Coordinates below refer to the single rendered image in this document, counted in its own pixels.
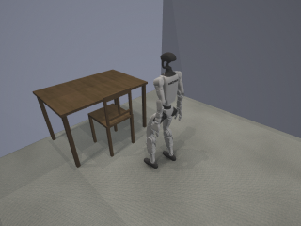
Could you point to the right robot forearm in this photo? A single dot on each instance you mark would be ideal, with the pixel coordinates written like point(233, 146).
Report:
point(179, 101)

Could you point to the robot thigh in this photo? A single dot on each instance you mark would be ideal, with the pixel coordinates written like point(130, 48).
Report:
point(166, 122)
point(149, 127)

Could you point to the right robot thigh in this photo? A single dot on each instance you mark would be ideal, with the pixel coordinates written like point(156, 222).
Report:
point(166, 122)

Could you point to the right robot hand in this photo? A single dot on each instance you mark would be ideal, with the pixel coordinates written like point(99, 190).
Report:
point(179, 111)

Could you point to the chair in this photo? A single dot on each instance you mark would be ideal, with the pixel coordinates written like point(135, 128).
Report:
point(111, 115)

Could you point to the left robot hand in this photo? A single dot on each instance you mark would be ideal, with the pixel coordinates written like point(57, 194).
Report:
point(156, 127)

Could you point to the left robot upper arm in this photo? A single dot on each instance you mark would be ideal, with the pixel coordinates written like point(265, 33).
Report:
point(158, 83)

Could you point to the table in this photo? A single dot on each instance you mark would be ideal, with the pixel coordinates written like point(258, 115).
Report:
point(72, 96)

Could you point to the left robot forearm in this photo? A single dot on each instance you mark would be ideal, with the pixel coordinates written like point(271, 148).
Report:
point(159, 112)

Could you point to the right robot upper arm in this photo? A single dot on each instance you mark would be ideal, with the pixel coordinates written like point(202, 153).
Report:
point(180, 89)

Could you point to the left robot thigh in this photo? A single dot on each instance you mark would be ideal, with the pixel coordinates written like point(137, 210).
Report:
point(149, 127)

